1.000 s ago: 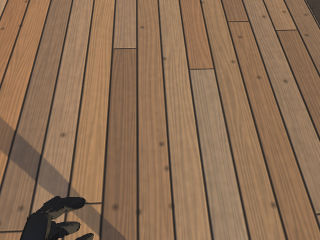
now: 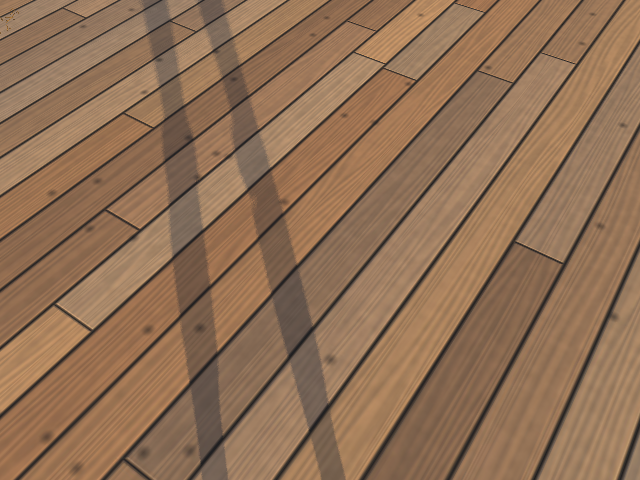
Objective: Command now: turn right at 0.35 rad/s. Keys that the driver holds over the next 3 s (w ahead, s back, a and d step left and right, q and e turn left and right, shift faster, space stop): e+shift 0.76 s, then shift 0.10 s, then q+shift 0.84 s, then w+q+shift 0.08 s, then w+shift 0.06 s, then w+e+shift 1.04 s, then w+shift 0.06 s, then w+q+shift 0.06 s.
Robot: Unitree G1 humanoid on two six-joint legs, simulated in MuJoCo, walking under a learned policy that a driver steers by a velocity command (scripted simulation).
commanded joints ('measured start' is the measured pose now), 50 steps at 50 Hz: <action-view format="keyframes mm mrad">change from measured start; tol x32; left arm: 1 -70 221 75 -116 -22 0 11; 50 -20 140 70 -168 26 42 40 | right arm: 1 -5 -130 -54 -73 5 -26 -21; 50 -150 -148 -28 -28 36 -53 19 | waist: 1 -18 -75 -61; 8 -42 279 -151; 19 20 122 -149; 22 59 -348 -178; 50 38 135 -55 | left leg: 1 59 4 30 38 91 20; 8 267 460 -338 -195 455 297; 17 115 341 135 -136 348 166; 23 -542 29 -14 764 -391 -57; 50 64 143 -335 -240 215 192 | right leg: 1 -71 -136 238 -130 257 -122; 10 -434 -70 57 685 -294 56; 19 -16 -18 -156 56 28 -4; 22 236 -387 651 -211 599 -369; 42 53 -80 527 -76 336 -144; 45 -228 162 232 353 -388 15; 50 -136 21 113 265 -194 123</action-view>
